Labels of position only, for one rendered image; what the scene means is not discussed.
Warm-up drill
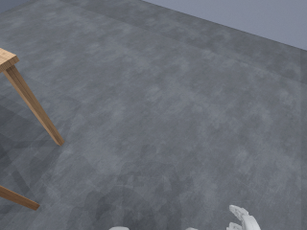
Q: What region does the table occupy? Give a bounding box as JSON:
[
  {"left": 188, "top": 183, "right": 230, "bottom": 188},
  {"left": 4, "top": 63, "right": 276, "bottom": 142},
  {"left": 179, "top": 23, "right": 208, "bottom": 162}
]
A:
[{"left": 0, "top": 48, "right": 64, "bottom": 146}]

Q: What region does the right robot hand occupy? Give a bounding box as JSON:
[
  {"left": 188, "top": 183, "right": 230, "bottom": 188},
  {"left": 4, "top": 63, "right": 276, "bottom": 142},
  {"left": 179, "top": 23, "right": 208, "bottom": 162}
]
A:
[{"left": 226, "top": 205, "right": 261, "bottom": 230}]

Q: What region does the chair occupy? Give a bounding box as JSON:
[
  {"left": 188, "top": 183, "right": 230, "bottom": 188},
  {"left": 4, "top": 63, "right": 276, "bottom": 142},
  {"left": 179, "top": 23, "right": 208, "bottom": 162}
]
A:
[{"left": 0, "top": 185, "right": 40, "bottom": 211}]

